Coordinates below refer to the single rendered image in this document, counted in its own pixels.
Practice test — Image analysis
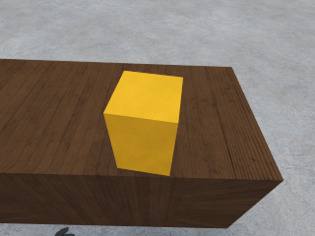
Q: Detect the pedestal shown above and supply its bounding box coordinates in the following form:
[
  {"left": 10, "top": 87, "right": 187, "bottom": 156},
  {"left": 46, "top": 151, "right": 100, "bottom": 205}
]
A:
[{"left": 0, "top": 58, "right": 284, "bottom": 229}]

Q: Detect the carton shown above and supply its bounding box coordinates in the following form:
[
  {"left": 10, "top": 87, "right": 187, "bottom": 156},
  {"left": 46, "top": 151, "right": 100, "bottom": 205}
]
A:
[{"left": 103, "top": 71, "right": 183, "bottom": 176}]

